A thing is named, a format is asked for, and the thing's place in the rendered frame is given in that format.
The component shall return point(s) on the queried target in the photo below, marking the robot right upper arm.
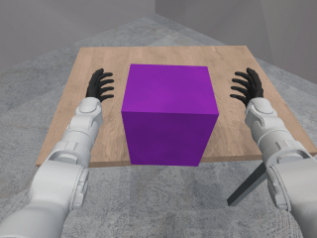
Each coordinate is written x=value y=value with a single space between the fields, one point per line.
x=293 y=186

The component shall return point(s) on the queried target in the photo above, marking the carton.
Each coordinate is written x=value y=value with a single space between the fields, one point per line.
x=169 y=113

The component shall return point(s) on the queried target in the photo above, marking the left robot hand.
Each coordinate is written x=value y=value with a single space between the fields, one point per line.
x=94 y=86

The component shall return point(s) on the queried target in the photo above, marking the right robot hand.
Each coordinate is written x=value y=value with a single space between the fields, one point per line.
x=253 y=86

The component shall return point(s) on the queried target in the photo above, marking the left robot forearm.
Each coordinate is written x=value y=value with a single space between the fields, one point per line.
x=78 y=138

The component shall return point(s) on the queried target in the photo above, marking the table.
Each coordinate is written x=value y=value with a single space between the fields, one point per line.
x=231 y=139

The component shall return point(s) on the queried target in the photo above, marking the robot left upper arm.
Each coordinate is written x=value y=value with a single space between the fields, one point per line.
x=58 y=189

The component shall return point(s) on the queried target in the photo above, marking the right robot forearm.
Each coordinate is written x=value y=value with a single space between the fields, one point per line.
x=272 y=138

